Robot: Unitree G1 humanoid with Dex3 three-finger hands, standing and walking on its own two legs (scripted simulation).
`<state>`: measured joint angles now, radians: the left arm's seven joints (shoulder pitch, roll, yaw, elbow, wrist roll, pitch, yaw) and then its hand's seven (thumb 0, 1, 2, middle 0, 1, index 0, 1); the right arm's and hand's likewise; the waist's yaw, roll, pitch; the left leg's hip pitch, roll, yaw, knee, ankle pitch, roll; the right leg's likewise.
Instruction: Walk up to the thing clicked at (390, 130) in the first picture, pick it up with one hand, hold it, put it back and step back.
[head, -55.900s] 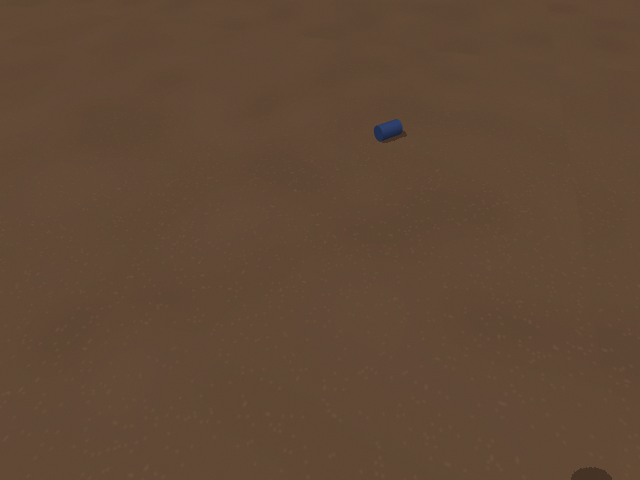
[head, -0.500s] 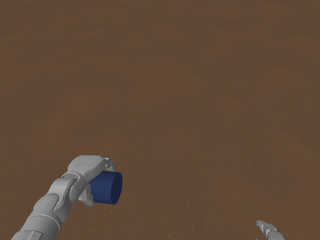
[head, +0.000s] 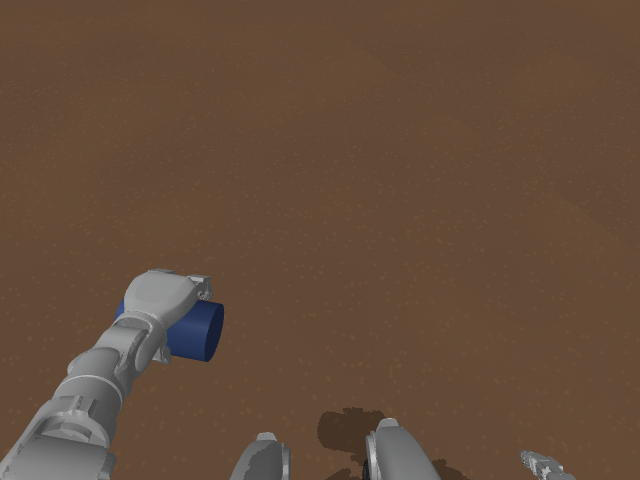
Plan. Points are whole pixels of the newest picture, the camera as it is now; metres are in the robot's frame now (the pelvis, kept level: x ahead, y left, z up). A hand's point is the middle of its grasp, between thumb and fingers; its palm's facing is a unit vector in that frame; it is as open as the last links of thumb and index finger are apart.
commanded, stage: crouch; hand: left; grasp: from above
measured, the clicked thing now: (172, 324) +0.37 +0.23 -0.12
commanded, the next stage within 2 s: lower in 1.46 s
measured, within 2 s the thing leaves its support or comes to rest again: neither
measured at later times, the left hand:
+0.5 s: hand (206, 343) +0.41 +0.23 -0.32, palm faces -0.45 +0.09 -0.89, open 11.3 cm
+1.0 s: hand (214, 346) +0.43 +0.25 -0.44, palm faces -0.48 +0.06 -0.87, open 11.2 cm
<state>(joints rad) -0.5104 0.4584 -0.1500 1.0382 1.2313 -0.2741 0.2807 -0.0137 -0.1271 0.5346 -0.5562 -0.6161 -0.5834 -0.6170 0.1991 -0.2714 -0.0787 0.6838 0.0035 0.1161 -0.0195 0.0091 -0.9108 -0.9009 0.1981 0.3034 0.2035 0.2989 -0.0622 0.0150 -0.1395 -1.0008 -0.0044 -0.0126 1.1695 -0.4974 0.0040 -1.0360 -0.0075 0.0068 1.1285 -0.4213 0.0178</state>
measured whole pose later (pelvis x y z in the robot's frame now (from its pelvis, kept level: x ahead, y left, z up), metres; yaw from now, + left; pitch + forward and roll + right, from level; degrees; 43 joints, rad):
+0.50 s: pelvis -0.03 +0.01 -0.19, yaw +0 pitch +36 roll -4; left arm -0.79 0.57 -0.03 1.24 1.30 -0.28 0.33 -0.01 -0.13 0.54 -0.55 -0.63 -0.58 -0.63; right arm 0.22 -0.24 -0.05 0.73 -0.07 -0.01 0.05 0.01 -0.91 -0.90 0.20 0.30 0.20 0.30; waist -0.18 0.04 -0.20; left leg -1.86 -0.03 -0.04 1.90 -0.68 0.02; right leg -1.87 -0.03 -0.02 1.82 -0.58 0.03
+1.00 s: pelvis -0.04 +0.01 -0.27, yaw -2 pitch +38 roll -6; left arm -0.92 0.68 0.04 1.32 1.34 -0.32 0.33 -0.01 -0.13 0.53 -0.57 -0.59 -0.60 -0.59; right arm 0.18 -0.27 -0.02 0.71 -0.11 -0.02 0.13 0.01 -0.92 -0.91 0.20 0.30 0.20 0.30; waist -0.23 0.02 -0.11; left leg -2.11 -0.05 -0.07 2.18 -0.73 0.01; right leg -2.11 -0.03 -0.04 2.08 -0.63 0.03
